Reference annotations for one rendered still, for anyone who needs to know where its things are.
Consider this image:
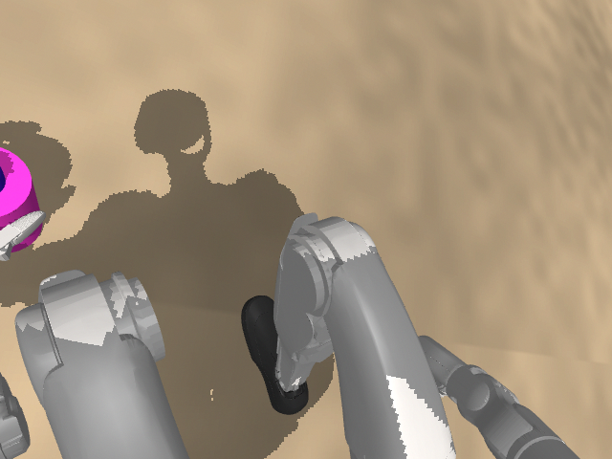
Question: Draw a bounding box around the bottle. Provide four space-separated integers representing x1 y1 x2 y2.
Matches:
0 147 42 252

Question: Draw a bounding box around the right robot foot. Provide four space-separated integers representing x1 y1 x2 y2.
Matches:
241 295 309 415

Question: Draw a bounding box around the right robot hand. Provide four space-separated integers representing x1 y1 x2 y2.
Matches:
418 336 467 398

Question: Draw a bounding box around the left robot hand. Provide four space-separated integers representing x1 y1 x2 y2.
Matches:
0 210 46 261

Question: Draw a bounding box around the left robot arm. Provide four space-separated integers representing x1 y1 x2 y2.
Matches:
0 372 31 459

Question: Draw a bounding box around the right robot arm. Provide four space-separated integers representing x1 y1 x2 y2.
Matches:
446 364 580 459

